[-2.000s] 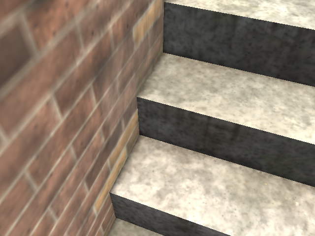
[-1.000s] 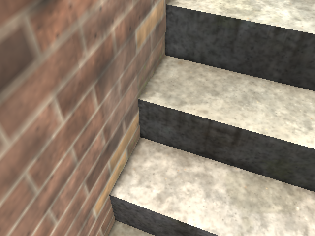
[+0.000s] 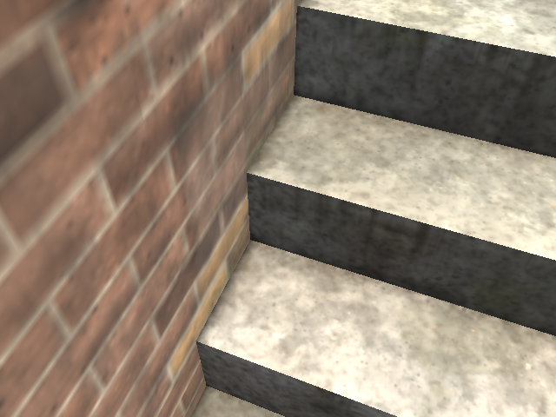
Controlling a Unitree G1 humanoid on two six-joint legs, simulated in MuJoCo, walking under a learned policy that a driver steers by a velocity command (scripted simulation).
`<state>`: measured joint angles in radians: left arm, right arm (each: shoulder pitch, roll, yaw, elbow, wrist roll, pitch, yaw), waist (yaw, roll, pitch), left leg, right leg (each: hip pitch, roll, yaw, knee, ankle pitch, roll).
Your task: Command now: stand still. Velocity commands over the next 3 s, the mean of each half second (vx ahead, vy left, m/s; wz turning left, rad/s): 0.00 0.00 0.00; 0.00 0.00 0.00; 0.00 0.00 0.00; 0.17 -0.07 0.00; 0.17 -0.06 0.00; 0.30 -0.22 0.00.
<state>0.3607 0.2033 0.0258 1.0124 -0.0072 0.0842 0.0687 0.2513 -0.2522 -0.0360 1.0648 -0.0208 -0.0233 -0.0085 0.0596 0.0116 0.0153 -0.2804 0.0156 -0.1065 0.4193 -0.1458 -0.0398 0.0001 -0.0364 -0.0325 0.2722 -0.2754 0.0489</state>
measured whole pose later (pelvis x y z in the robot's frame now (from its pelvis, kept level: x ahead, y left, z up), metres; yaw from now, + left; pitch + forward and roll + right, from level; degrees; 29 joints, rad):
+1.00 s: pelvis +0.00 +0.00 +0.00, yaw +0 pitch +0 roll -1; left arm 0.37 0.20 0.03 1.00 -0.01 0.08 0.06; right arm 0.26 -0.26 -0.03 1.06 -0.02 -0.02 -0.01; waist 0.06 0.01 0.01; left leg -0.28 0.02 -0.12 0.42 -0.15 -0.04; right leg 0.00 -0.03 -0.03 0.27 -0.27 0.05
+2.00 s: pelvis +0.01 -0.07 +0.00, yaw +0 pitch +0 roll -2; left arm 0.29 0.18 -0.01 0.95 0.04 0.02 -0.03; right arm 0.32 -0.28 0.01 0.99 -0.04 0.01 -0.03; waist 0.05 0.04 -0.03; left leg -0.28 0.17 -0.09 0.43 -0.18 -0.04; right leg -0.11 0.06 0.02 0.36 -0.26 -0.02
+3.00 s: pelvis +0.09 -0.12 +0.03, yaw +0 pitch +2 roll +5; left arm 0.36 0.32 0.00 0.90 0.01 -0.02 0.03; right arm 0.11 -0.20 0.08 0.66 -0.01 -0.02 0.01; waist -0.01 -0.11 0.02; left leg -0.68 -0.04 0.23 1.42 -0.87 0.07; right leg -0.01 -0.08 0.02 0.42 -0.17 -0.04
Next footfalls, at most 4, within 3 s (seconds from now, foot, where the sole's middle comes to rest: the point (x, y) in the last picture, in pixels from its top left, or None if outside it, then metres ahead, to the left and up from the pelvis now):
2.52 right None -0.02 -0.23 -0.78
2.92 left None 0.12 -0.04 -0.59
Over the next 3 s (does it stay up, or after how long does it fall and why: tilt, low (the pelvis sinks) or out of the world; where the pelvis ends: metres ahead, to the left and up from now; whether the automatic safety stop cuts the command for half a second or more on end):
stays up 0.09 -0.12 0.03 its command is cut before an obstacle from the start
